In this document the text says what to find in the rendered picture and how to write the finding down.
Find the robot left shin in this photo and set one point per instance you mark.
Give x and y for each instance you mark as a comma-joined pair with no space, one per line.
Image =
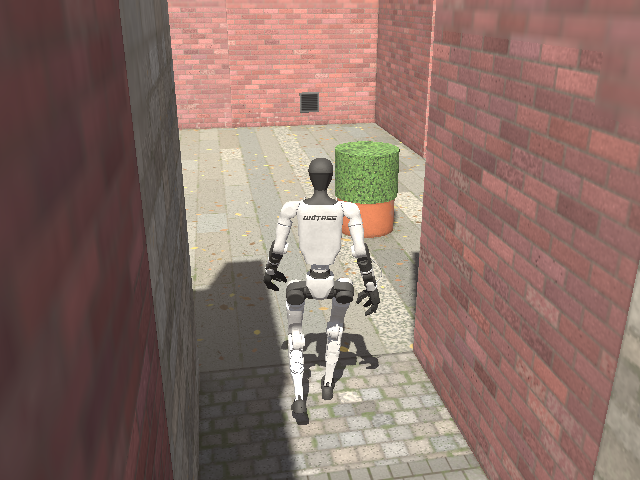
296,366

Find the left robot forearm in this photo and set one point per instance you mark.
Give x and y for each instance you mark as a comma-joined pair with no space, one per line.
273,261

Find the robot left upper arm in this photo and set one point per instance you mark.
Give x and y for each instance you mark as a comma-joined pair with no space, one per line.
288,211

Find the right robot hand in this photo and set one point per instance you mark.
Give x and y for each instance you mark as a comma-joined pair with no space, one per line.
374,300

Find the right robot forearm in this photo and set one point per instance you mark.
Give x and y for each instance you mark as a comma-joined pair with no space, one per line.
366,271

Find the robot right upper arm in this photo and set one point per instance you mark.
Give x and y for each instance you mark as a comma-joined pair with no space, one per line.
352,212

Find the robot shin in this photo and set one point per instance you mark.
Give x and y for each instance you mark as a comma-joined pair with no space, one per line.
296,366
332,355

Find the robot right shin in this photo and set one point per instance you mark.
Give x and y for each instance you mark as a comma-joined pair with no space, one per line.
332,355

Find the left robot hand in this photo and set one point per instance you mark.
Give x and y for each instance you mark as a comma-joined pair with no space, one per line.
278,276

